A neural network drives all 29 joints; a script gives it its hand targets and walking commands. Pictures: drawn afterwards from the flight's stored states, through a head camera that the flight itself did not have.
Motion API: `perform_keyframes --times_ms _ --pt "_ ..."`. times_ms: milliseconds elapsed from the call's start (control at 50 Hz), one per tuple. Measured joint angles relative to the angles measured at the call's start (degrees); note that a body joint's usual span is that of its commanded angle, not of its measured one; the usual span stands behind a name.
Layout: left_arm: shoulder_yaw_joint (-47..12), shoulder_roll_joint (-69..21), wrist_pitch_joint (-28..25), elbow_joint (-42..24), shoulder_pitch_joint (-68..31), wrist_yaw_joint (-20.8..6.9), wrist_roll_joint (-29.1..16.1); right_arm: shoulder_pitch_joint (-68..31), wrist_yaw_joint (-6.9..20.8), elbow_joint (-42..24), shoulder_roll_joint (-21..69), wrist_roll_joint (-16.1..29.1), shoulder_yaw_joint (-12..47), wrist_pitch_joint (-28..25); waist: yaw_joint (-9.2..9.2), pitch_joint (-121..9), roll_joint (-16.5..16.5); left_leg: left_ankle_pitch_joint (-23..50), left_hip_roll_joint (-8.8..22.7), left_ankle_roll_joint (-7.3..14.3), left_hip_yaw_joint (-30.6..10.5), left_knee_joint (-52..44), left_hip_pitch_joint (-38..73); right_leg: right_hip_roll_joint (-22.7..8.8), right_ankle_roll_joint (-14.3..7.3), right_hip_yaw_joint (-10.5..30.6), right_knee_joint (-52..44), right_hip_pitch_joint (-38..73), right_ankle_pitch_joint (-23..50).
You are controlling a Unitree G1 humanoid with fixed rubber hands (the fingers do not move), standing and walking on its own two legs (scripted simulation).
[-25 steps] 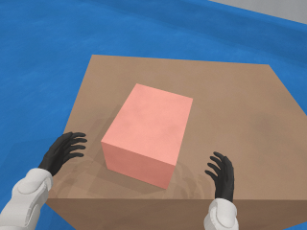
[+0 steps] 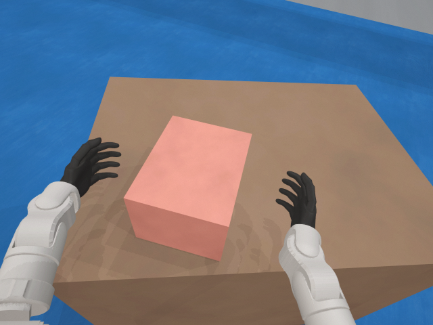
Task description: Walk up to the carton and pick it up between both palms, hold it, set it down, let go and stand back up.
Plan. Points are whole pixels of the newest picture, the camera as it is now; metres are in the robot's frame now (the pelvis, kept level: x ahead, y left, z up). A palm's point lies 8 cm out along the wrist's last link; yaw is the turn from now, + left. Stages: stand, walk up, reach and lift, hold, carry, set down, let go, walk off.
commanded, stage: reach and lift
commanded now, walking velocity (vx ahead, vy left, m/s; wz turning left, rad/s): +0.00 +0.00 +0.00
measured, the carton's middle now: (195, 184) +0.43 +0.06 -0.02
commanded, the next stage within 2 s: none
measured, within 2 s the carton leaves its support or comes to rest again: neither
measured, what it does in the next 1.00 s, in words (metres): stands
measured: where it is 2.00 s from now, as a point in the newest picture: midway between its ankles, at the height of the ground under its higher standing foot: outside the picture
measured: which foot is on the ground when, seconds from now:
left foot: down 0.00-1.00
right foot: down 0.00-1.00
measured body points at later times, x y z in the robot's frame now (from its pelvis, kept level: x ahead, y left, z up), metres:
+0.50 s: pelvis +0.00 +0.01 +0.00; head +0.03 +0.04 +0.45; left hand +0.44 +0.24 +0.11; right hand +0.37 -0.14 +0.10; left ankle +0.01 +0.10 -0.74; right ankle -0.01 -0.15 -0.74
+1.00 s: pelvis +0.00 +0.00 +0.00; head +0.04 +0.04 +0.44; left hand +0.50 +0.20 +0.13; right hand +0.42 -0.15 +0.13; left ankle +0.01 +0.10 -0.74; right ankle -0.01 -0.15 -0.74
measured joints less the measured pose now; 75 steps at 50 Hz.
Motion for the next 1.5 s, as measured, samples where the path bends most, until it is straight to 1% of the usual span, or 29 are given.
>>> perform_keyframes --times_ms 80,180,280,420,520,580,700,840,980,1060,1120,1240,1340,1400,1500 --pt "0.4 0.3 1.3 3.0 -3.1 -0.5 0.6 -3.2 -0.7 2.3 -0.2 1.4 0.6 1.4 -1.08 -0.5 -0.4 0.2 0.0 -0.1 -0.1 -0.3 -0.1 0.0 0.0 -0.1 -0.6 0.1 0.3" --pt "0.1 0.2 2.6 5.1 -7.0 -0.3 1.0 -6.6 -0.8 4.1 -0.6 2.6 -0.4 2.9 -1.59 -0.9 -0.5 0.4 0.1 0.0 0.0 -0.1 -1.3 0.1 0.1 0.0 -0.9 -0.9 0.8" --pt "0.0 0.3 2.4 9.1 -10.9 0.2 1.4 -10.4 -0.5 6.7 -0.7 2.8 -1.6 3.4 -2.45 -2.0 -0.2 0.6 0.0 0.3 0.0 0.2 -3.2 0.0 0.2 0.0 -0.9 -2.6 1.2" --pt "-2.3 0.8 1.4 16.6 -17.2 1.1 0.2 -16.7 0.2 11.6 -0.8 2.7 -2.9 4.2 -3.89 -3.6 -0.1 0.7 -0.3 0.6 -0.4 0.9 -5.8 -0.3 0.4 -0.4 -0.7 -4.9 1.4" --pt "-2.8 0.3 1.0 18.4 -19.6 1.5 0.9 -20.0 0.7 14.7 -0.9 3.4 -3.0 3.7 -4.92 -4.9 -0.3 0.8 -0.2 0.5 -0.7 1.1 -7.5 -0.1 0.4 -0.7 -1.3 -6.0 1.9" --pt "-3.3 0.0 0.7 20.5 -21.6 2.0 1.2 -22.1 1.2 17.2 -0.8 3.1 -4.1 3.3 -5.61 -5.9 -0.2 0.7 -0.1 0.5 -0.9 1.5 -8.5 -0.1 0.4 -0.9 -1.4 -6.8 1.9" --pt "-5.9 0.1 -1.4 29.5 -28.5 3.3 0.2 -28.4 2.6 24.5 -1.6 1.9 -6.6 3.5 -6.68 -7.2 0.1 0.8 -0.2 0.6 -1.2 1.8 -10.4 -0.2 0.2 -1.2 -0.5 -8.8 1.7" --pt "-6.4 -0.3 -4.9 39.0 -34.3 3.8 0.3 -33.8 3.7 30.9 -1.5 1.9 -6.0 2.6 -8.38 -9.0 0.3 1.4 -0.2 0.4 -1.6 1.4 -13.0 -0.1 0.1 -1.6 -0.1 -11.7 1.7" --pt "-5.8 -0.6 -6.9 46.0 -38.5 4.2 1.0 -38.0 4.0 36.5 -0.7 1.6 -6.3 1.0 -10.19 -11.8 -0.6 1.7 0.0 -0.1 -2.3 1.2 -15.7 0.2 -0.3 -2.2 0.0 -14.2 1.6" --pt "-5.6 -0.3 -8.3 48.6 -40.6 4.6 1.9 -40.5 4.2 38.9 -0.5 1.9 -6.5 -0.3 -10.84 -13.4 -1.2 1.8 0.3 -0.3 -2.5 1.4 -17.2 0.5 -0.5 -2.4 0.0 -15.6 1.7" --pt "-5.5 -0.1 -9.1 51.3 -42.3 4.7 2.8 -43.0 4.3 42.1 -0.2 2.0 -6.7 -1.2 -11.3 -14.0 -1.2 1.8 0.4 -0.4 -2.6 1.6 -17.9 0.6 -0.5 -2.5 -0.1 -16.1 1.9" --pt "-5.6 -1.6 -11.2 55.2 -42.4 4.7 4.3 -44.2 4.6 48.6 0.9 2.0 -7.1 -3.4 -11.17 -14.1 -0.4 1.8 0.2 -0.2 -2.6 1.8 -18.5 0.4 -0.4 -2.5 -0.7 -16.3 2.3" --pt "-4.5 -4.2 -14.5 57.6 -39.8 4.8 5.7 -40.6 4.7 51.5 2.4 -1.0 -9.2 -7.5 -10.7 -13.7 0.7 1.7 0.0 0.3 -2.7 2.9 -20.4 0.2 0.0 -2.6 0.0 -18.0 2.4" --pt "-3.5 -4.9 -17.9 57.3 -38.8 5.9 4.8 -37.5 5.0 51.4 3.0 -3.4 -11.5 -10.0 -10.2 -14.5 0.8 1.5 0.1 0.5 -2.7 4.4 -23.5 0.2 0.2 -2.6 1.7 -21.1 2.1" --pt "-5.6 -4.3 -21.1 62.9 -41.6 6.4 1.3 -37.8 6.0 50.6 4.0 -7.2 -15.0 -11.3 -10.39 -15.9 0.1 1.0 -0.1 0.9 -3.0 8.2 -30.4 -0.1 0.2 -2.8 7.0 -28.6 0.6"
